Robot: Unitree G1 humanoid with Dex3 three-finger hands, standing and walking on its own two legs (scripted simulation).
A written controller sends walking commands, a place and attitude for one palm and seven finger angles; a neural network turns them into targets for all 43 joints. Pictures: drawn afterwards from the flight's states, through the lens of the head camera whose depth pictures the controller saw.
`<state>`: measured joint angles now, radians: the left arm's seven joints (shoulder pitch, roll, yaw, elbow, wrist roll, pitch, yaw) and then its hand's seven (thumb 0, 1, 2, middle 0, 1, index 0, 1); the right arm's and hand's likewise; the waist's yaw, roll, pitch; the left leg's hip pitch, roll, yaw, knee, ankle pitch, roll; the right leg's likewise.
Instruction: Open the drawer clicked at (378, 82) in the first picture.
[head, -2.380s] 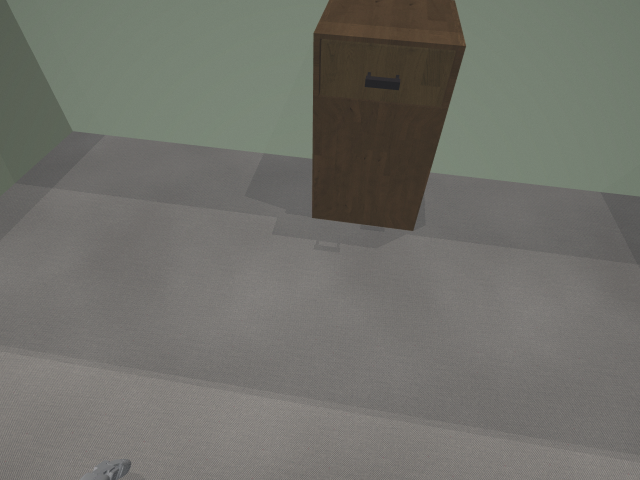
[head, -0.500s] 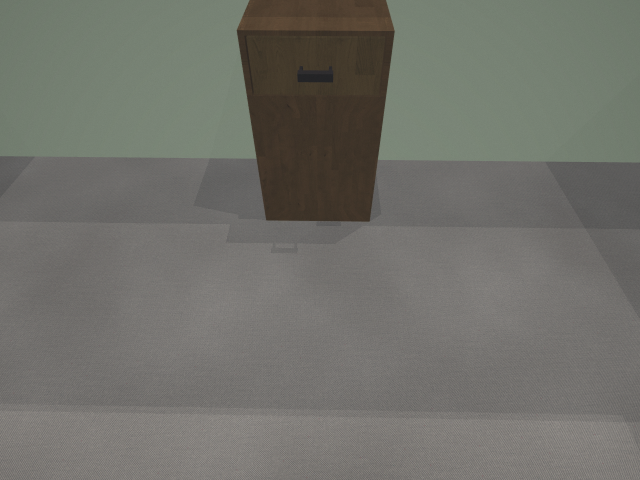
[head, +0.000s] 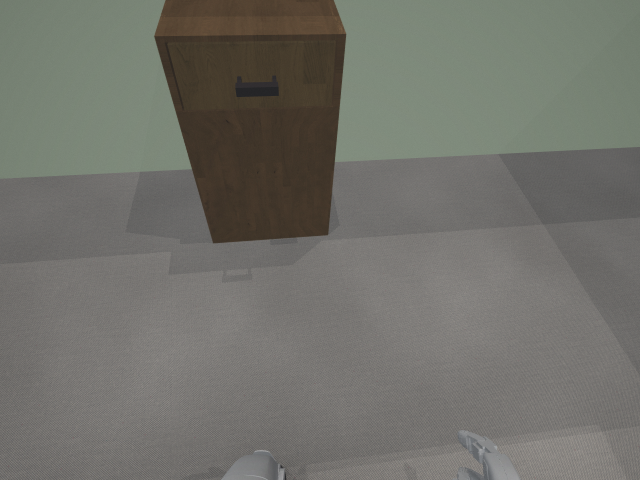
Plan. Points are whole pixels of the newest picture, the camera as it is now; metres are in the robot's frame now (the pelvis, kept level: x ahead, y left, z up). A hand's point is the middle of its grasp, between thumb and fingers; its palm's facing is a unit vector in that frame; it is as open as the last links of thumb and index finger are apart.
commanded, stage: walk to a spot facing it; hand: left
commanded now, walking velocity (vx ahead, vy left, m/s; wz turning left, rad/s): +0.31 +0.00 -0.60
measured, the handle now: (257, 84) +1.00 +0.30 -0.07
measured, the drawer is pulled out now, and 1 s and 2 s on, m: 0.00 0.00 0.00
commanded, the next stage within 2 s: none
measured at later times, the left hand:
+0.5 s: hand (262, 326) +0.36 +0.15 -0.15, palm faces -0.37 -0.91 -0.18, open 7.4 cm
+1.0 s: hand (260, 304) +0.42 +0.16 -0.17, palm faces -0.47 -0.86 -0.21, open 7.4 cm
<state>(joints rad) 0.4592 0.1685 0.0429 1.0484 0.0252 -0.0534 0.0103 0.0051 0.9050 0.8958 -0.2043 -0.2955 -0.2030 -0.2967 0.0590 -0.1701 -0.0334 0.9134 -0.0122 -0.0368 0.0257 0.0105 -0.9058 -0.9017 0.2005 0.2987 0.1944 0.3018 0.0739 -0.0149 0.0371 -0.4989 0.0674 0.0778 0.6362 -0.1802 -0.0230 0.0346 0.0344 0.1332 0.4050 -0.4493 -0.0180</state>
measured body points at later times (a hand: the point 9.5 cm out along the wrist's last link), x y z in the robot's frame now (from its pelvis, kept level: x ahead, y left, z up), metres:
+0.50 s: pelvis +0.17 +0.02 +0.01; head +0.21 +0.01 +0.45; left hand +0.38 +0.20 -0.13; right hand +0.03 -0.19 -0.14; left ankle +0.11 +0.12 -0.72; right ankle +0.24 -0.12 -0.70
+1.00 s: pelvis +0.24 +0.03 +0.00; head +0.28 +0.03 +0.45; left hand +0.44 +0.21 -0.15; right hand +0.21 -0.24 -0.12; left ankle +0.31 +0.13 -0.73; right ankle +0.23 -0.10 -0.72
